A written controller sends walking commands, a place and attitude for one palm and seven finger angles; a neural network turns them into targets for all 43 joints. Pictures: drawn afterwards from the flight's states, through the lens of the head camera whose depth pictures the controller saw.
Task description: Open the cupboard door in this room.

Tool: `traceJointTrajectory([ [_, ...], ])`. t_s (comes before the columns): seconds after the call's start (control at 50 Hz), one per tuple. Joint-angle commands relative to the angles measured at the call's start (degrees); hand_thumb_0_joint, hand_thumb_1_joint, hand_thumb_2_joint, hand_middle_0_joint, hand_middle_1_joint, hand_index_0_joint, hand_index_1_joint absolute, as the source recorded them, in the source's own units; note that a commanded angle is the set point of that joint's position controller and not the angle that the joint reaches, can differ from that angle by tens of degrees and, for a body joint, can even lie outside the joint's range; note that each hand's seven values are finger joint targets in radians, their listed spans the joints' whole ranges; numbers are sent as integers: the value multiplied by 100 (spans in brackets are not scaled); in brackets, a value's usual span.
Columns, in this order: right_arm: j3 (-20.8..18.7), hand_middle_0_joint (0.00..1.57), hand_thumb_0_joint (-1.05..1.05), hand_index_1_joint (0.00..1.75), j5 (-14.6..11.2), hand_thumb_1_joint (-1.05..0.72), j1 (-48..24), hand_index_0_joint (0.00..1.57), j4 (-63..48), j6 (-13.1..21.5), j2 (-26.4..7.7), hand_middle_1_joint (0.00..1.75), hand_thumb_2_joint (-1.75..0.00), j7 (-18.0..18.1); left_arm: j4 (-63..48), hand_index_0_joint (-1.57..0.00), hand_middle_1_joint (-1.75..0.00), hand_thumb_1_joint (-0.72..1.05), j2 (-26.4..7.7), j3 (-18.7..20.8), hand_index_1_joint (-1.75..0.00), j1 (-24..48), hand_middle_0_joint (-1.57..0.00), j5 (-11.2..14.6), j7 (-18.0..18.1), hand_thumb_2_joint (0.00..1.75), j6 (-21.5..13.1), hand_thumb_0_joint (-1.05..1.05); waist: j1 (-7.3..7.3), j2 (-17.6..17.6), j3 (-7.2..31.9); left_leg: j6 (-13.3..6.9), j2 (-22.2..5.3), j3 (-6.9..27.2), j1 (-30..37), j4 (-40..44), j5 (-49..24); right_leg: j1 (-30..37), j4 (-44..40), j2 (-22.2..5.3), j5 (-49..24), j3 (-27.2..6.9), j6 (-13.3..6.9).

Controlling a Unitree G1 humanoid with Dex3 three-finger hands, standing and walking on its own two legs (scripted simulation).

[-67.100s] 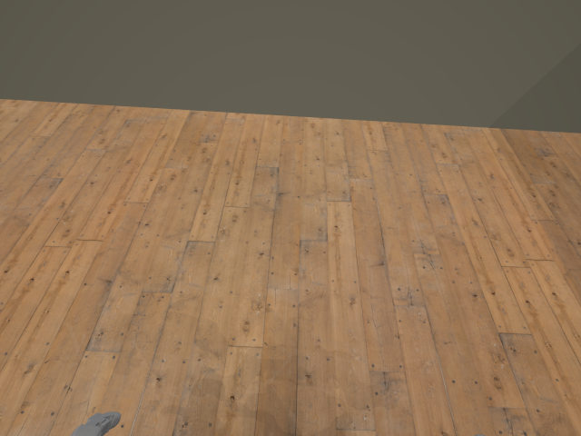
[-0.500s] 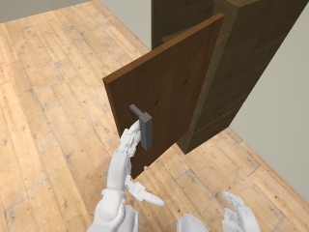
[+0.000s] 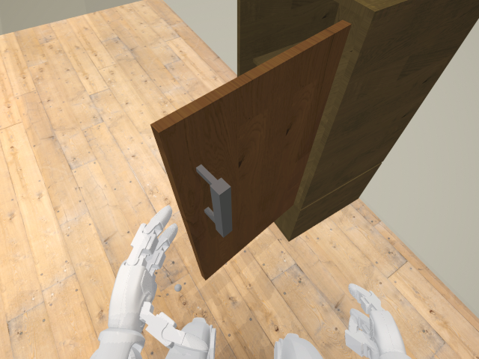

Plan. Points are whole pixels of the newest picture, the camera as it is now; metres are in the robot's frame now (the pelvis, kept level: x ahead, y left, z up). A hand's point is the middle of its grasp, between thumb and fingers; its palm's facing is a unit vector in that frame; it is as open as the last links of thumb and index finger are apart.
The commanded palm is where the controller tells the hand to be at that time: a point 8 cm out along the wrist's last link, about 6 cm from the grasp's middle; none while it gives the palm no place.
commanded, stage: slide the hand sideways off the handle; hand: left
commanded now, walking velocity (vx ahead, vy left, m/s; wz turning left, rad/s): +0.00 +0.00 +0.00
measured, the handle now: (214, 202) +0.35 +0.07 +0.06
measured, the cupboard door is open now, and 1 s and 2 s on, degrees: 100 100 100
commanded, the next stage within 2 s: draw the hand back to the body in 0.18 s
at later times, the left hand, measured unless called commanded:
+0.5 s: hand (148, 296) +0.20 +0.13 +0.09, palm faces -0.08 -1.00 -0.06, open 16.3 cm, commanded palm +0.17 +0.20 +0.09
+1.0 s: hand (55, 281) +0.20 +0.21 +0.15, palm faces +0.17 -0.93 -0.31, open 14.7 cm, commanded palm +0.16 +0.26 +0.19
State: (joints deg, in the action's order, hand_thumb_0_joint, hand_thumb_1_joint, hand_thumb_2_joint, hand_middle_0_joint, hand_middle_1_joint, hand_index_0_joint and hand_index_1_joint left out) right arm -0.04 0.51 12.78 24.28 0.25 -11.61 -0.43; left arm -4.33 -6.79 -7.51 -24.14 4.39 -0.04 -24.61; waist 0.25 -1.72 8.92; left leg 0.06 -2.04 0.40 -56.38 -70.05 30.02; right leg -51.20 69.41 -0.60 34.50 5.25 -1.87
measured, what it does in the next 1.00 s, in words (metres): rises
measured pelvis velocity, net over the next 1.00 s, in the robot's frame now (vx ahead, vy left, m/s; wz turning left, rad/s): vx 0.01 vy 0.02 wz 0.00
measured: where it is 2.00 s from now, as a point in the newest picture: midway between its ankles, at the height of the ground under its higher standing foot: outside the picture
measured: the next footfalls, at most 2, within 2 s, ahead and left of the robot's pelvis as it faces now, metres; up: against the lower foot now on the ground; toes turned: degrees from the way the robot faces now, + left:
none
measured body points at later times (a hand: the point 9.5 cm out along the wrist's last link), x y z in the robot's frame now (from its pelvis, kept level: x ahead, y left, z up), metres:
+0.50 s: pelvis -0.01 +0.00 +0.01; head +0.04 -0.01 +0.45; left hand +0.20 +0.18 +0.10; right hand +0.18 -0.22 -0.07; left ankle +0.04 +0.12 -0.64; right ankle +0.00 -0.10 -0.64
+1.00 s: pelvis +0.01 +0.02 +0.07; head +0.01 +0.01 +0.52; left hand +0.18 +0.26 +0.17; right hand +0.19 -0.20 +0.00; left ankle +0.04 +0.12 -0.64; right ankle +0.00 -0.10 -0.64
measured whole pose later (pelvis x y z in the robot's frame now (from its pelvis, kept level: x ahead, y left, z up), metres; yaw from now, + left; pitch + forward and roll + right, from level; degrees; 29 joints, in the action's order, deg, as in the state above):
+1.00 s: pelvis +0.01 +0.02 +0.07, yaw +0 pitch +5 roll -2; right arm 2.5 -2.0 16.4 24.6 2.0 -12.4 6.7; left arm -23.3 -17.3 4.1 -35.8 3.6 5.5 -2.6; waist -0.9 -3.5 6.7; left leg -1.6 -1.1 -1.1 -30.6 -48.5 22.8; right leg -25.1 45.6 -0.6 25.2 3.9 0.2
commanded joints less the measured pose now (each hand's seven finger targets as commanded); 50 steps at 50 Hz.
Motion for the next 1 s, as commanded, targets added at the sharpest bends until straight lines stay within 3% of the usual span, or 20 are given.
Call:
traceJointTrajectory([
  [0.0,-255,20,0,30,-27,-90,-202,20,-860,383,-628,30,-90,61,-1443,-15,-30,-50,-53,-2,-30,-136,-15,157,-317,30,-621,0,133,176,1326,-124,252,135,1077,721,-1379,590,-1038,132,-2104,-375,41],
  [0.06,-291,20,0,30,-48,-90,-199,20,-906,386,-658,30,-90,87,-1325,-15,-30,-50,-140,53,-30,-479,-15,221,-551,30,-521,0,137,308,1207,-128,263,125,869,671,-1215,579,-1087,104,-1995,-455,80],
  [0.12,-319,20,0,30,-63,-90,-234,20,-927,356,-650,30,-90,144,-1348,-15,-30,-50,-463,467,-30,-551,-15,280,-636,30,-411,0,52,390,1214,-118,268,101,755,639,-1178,686,-1092,86,-1888,-522,77],
  [0.26,-290,20,0,30,-55,-90,-235,20,-903,524,-629,30,-90,214,-1770,-15,-30,-50,-379,491,-30,-203,-15,454,-521,30,-698,0,86,188,1285,-124,251,135,773,525,-1023,371,-1008,131,-1470,-476,56],
  [0.28,-284,20,0,30,-58,-90,-224,20,-932,536,-648,30,-90,214,-2056,-15,-30,-50,-494,524,-30,-110,-15,474,-524,30,-716,0,53,47,1436,-140,246,150,844,571,-1057,460,-1020,143,-1428,-483,34],
  [0.36,-286,20,0,30,-137,-90,-135,20,-1056,465,-650,30,-90,241,-2462,-15,-30,-50,-794,672,-30,-538,-15,451,-551,30,-367,0,-26,-148,1583,-157,243,118,1370,977,-1197,837,-1286,158,-1619,-431,50],
  [0.48,-230,20,0,30,-247,-90,-220,20,-1118,294,-665,30,-90,363,-2008,-15,-30,-50,-823,1026,-30,-892,-15,643,-645,30,559,0,61,483,741,-159,250,116,1424,1447,-850,1212,-1995,175,-1169,-408,143],
  [0.54,-159,20,0,30,-241,-90,-214,20,-1147,366,-711,30,-90,413,-2273,-15,-30,-50,-875,1093,-30,-583,-15,766,-694,30,547,0,101,335,485,-154,254,141,1614,1634,-727,1196,-2154,169,-945,-337,139],
  [0.64,-122,20,0,30,-248,-90,-114,20,-1089,541,-714,30,-90,435,-2624,-15,-30,-50,-1191,1431,-30,-607,-15,927,-832,30,280,0,21,13,506,-144,246,170,2016,1890,-943,1444,-2252,206,-1189,-280,94],
  [0.66,-115,20,0,30,-261,-90,-121,20,-1099,573,-717,30,-90,430,-2729,-15,-30,-50,-1183,1407,-30,-643,-15,954,-894,30,266,0,5,-184,523,-146,244,171,2129,1957,-988,1464,-2254,218,-1263,-242,85],
  [0.76,-93,20,0,30,-338,-90,-169,20,-1035,685,-754,30,-90,426,-2680,-16,-30,-32,-1291,1584,-30,-709,-16,1086,-1096,37,573,0,21,-281,300,-139,217,204,2374,2248,-958,1651,-2506,221,-1277,-181,102],
  [0.78,-109,20,0,30,-309,-90,-211,20,-1101,528,-720,30,-90,608,-2756,-16,-30,-29,-2034,1843,-30,-1021,-16,310,-293,39,1034,0,-364,-200,392,-145,144,134,2514,2563,-988,1879,-2905,33,-1211,-525,-5],
  [0.8,-27,20,0,30,-282,-90,-241,20,-1184,479,-620,30,-90,676,-3025,-16,-30,-26,-1502,1485,-30,-977,-16,208,45,40,1287,0,-164,-138,83,-165,169,76,2672,2638,-1037,1823,-3052,11,-1257,-477,48],
  [0.82,-32,20,0,30,-281,-90,-174,20,-1111,441,-618,30,-90,701,-2926,-16,-30,-22,-1431,1520,-30,-1086,-16,180,224,42,1469,0,-145,-78,-12,-148,145,98,2680,2698,-974,1847,-3114,-7,-1167,-420,62],
  [0.84,-4,20,0,30,-282,-90,-166,20,-1081,420,-622,30,-90,709,-3034,-16,-30,-18,-1404,1471,-30,-1043,-16,69,362,43,1581,0,-142,-242,-58,-163,134,96,2825,2775,-1060,1937,-3110,3,-1308,-350,60],
  [0.86,6,20,0,30,-271,-90,-174,20,-1035,392,-637,30,-90,724,-3136,-16,-30,-15,-1550,1583,-30,-1052,-16,-1,484,45,1687,0,-164,-320,-24,-164,112,108,2942,2856,-1135,2035,-3136,12,-1381,-306,54],
  [0.92,52,20,0,30,-227,-90,-223,20,-948,444,-659,30,-90,774,-3287,-17,-30,-5,-1757,1753,-30,-850,-17,-127,745,50,1850,0,-150,-57,30,-184,96,126,3283,3109,-1374,2403,-3306,13,-1677,-250,73],
  [0.98,88,20,0,30,-190,-90,-307,20,-797,549,-706,30,-90,800,-3289,-17,-30,6,-1936,1978,-30,-683,-17,-182,903,54,1935,0,-196,-24,53,-180,89,160,3572,3373,-1539,2774,-3505,7,-1825,-237,66],
])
